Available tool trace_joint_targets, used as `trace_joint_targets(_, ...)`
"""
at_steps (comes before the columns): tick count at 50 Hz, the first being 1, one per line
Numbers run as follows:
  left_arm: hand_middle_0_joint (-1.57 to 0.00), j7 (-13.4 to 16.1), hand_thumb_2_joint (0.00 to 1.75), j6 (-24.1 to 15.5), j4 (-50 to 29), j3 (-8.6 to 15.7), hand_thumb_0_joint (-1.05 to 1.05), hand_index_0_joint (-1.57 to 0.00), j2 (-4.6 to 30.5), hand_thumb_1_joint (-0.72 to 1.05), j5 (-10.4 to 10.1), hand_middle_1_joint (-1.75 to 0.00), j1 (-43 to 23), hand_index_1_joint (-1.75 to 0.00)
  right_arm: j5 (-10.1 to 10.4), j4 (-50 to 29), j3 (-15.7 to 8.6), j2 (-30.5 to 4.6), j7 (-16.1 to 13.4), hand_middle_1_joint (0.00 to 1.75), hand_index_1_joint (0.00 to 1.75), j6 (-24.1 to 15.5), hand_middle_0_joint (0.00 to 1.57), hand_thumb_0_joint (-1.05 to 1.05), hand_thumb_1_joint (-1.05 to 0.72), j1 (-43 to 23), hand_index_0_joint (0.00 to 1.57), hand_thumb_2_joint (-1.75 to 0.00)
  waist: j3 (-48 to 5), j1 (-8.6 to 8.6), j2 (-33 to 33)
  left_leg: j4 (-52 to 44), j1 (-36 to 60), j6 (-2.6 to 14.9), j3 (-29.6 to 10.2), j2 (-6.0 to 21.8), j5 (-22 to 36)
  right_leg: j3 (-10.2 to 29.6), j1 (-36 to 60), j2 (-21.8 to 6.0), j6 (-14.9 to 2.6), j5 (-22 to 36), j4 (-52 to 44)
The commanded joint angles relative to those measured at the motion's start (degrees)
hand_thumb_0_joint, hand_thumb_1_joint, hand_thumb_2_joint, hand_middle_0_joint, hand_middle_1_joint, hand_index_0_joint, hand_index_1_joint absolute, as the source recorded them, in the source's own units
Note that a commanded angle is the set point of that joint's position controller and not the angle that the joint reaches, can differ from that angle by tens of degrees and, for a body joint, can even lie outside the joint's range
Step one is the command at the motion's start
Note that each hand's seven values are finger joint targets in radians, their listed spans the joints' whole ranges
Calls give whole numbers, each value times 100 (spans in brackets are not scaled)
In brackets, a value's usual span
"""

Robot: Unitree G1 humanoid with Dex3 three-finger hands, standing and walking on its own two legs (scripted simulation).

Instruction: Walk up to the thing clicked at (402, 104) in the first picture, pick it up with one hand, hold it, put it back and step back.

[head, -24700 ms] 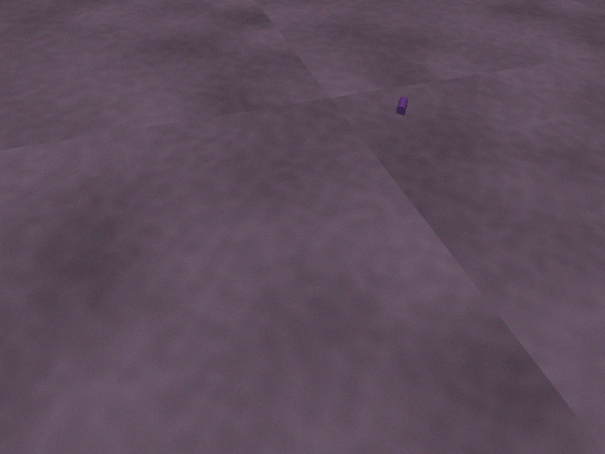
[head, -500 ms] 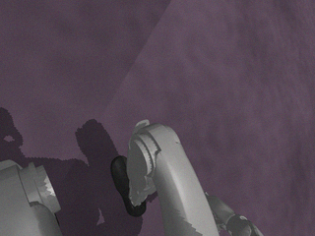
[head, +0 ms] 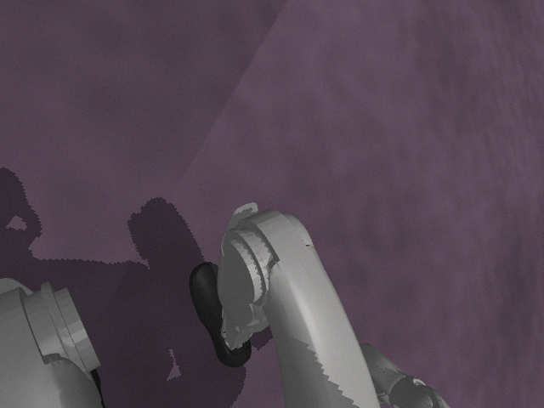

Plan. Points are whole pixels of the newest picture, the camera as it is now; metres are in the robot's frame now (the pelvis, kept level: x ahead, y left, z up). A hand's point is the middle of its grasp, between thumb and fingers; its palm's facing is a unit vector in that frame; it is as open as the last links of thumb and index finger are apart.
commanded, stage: rest palm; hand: left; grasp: from above
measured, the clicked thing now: out of the picture +0.45 +0.39 -0.28
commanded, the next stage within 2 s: close in 1.40 s
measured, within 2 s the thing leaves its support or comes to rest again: neither
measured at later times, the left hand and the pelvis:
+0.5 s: hand out of the picture +0.43 +0.38 -0.25, palm faces -0.47 -0.17 -0.87, open 13.3 cm; pelvis +0.00 +0.00 +0.00, yaw +0 degrees
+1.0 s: hand out of the picture +0.44 +0.38 -0.25, palm faces -0.44 -0.15 -0.89, open 13.4 cm; pelvis +0.00 +0.00 +0.00, yaw -1 degrees
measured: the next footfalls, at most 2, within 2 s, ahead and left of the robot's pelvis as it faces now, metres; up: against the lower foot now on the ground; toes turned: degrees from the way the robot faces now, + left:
none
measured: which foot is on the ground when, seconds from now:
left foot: down 0.00-1.00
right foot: down 0.00-1.00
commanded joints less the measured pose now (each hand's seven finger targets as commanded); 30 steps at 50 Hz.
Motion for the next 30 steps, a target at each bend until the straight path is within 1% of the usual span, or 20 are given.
trace_joint_targets(1,-12,403,90,-141,-700,156,0,-13,1570,-40,0,-97,-1229,-96,5,136,-596,-1902,-90,30,30,65,20,0,-89,1039,20,-90,-3939,-196,3526,-1516,3154,-58,473,202,1768,-530,2064,212,-453,1568,-966)
trace_joint_targets(2,-11,415,90,-113,-538,34,0,-12,1436,-41,50,-98,-1158,-97,6,119,-606,-1879,-72,30,30,49,20,0,-89,975,20,-90,-3768,-222,3520,-1519,3085,-60,479,211,1723,-506,1977,220,-462,1540,-939)
trace_joint_targets(4,-10,518,89,-84,-591,102,0,-12,1507,-41,105,-99,-1259,-97,-22,141,-613,-1891,-57,30,30,42,20,0,-89,1013,20,-90,-3812,-233,3574,-1550,3134,-73,459,213,1721,-531,1922,218,-466,1539,-924)
trace_joint_targets(5,-10,543,90,-80,-641,-31,0,-11,1349,-42,83,-99,-1372,-98,-5,165,-626,-1880,-58,30,30,30,20,0,-89,973,20,-90,-3697,-241,3503,-1504,2986,-51,492,211,1661,-523,1872,237,-467,1535,-941)
trace_joint_targets(6,-11,604,92,-56,-616,133,0,-12,1532,-42,66,-98,-1378,-97,-1,144,-640,-1947,-58,30,30,2,20,0,-89,968,20,-90,-3808,-245,3476,-1511,3048,-51,464,204,1687,-550,1922,221,-453,1566,-966)
trace_joint_targets(7,-11,640,91,-29,-636,96,0,-12,1479,-41,93,-100,-1410,-98,-2,126,-642,-1945,-61,30,30,-7,20,0,-89,952,20,-90,-3862,-211,3503,-1543,3084,-55,459,208,1696,-559,1862,225,-462,1572,-940)
trace_joint_targets(9,-11,673,88,46,-502,-32,0,-13,1309,-40,130,-99,-1365,-97,-29,197,-654,-1904,-27,30,30,-43,20,0,-89,1029,20,-90,-3789,-263,3633,-1572,3143,-75,450,211,1714,-552,1803,221,-473,1594,-890)
trace_joint_targets(10,-11,678,88,106,-366,26,0,-13,1354,-39,109,-99,-1342,-97,-10,159,-680,-1950,-25,30,30,-61,20,0,-89,994,20,-90,-3734,-263,3464,-1575,3045,-71,417,213,1651,-587,1743,222,-457,1554,-881)
trace_joint_targets(12,-11,636,88,175,-339,-73,0,-13,1263,-39,54,-100,-1422,-97,24,181,-683,-1949,-10,30,30,-86,20,0,-89,994,20,-90,-3666,-261,3465,-1607,2992,-80,403,211,1574,-563,1671,216,-468,1495,-879)
trace_joint_targets(14,-12,612,86,234,-418,18,0,-14,1399,-37,25,-100,-1553,-97,22,135,-696,-1995,-20,30,30,-111,20,0,-89,971,20,-90,-3786,-267,3592,-1638,3126,-90,382,212,1606,-563,1688,188,-466,1508,-890)
trace_joint_targets(17,-13,481,85,298,-312,-74,0,-15,1308,-37,-48,-100,-1434,-97,32,84,-663,-1946,-18,30,30,-118,20,0,-89,917,20,-90,-3704,-235,3397,-1601,2862,-47,454,198,1437,-499,1855,215,-474,1418,-962)
trace_joint_targets(18,-14,454,85,334,-144,57,0,-16,1422,-36,-54,-99,-1265,-97,48,79,-668,-2010,-25,30,30,-118,20,0,-89,986,20,-90,-3627,-281,3297,-1591,2799,-28,453,177,1399,-509,1857,194,-449,1387,-959)
trace_joint_targets(19,-14,391,83,319,-251,-6,0,-16,1349,-34,-103,-99,-1322,-96,72,65,-672,-1988,-19,30,30,-116,20,0,-89,977,20,-90,-3587,-273,3215,-1534,2680,-6,487,174,1356,-470,1899,197,-440,1357,-1001)
trace_joint_targets(20,-13,369,84,269,-462,44,0,-16,1452,-36,-158,-99,-1473,-96,61,52,-656,-1994,-36,30,30,-116,20,0,-89,969,20,-90,-3757,-246,3212,-1521,2696,2,490,172,1364,-474,1974,203,-443,1369,-1023)
trace_joint_targets(21,-14,320,85,289,-302,75,0,-16,1474,-36,-126,-99,-1293,-96,81,72,-666,-2020,-45,30,30,-112,20,0,-90,1002,20,-90,-3719,-248,3246,-1520,2848,-22,466,180,1444,-466,1908,177,-456,1394,-1002)
trace_joint_targets(22,-13,280,83,242,-361,42,0,-16,1394,-35,-186,-99,-1310,-96,80,52,-669,-2046,-66,30,30,-112,20,0,-89,962,20,-90,-3647,-268,3257,-1541,2864,-51,425,191,1489,-514,1828,185,-466,1381,-981)
trace_joint_targets(25,-13,225,84,144,-422,52,0,-16,1403,-35,-182,-99,-1167,-96,71,79,-598,-1941,-72,30,30,-61,20,0,-89,981,20,-90,-3848,-240,3305,-1532,3050,-71,394,209,1675,-528,2007,193,-452,1510,-960)
trace_joint_targets(27,-13,232,86,46,-572,74,0,-16,1449,-36,-208,-100,-1287,-97,34,90,-588,-1913,-82,30,30,-31,20,0,-89,970,20,-90,-3965,-244,3329,-1500,3031,-48,429,206,1676,-519,2153,208,-446,1536,-995)
trace_joint_targets(28,-12,261,85,-21,-842,76,0,-15,1555,-37,-184,-99,-1425,-97,36,122,-626,-1963,-92,30,30,-11,20,0,-89,962,20,-90,-4046,-176,3516,-1530,3139,-66,429,217,1726,-507,2132,217,-462,1548,-964)
trace_joint_targets(30,-12,269,85,-16,-422,-24,0,-14,1361,-37,-131,-100,-1130,-97,19,89,-543,-1888,-69,30,30,-4,20,0,-89,963,20,-90,-3758,-290,3313,-1439,2959,-39,460,213,1681,-513,2102,221,-443,1535,-978)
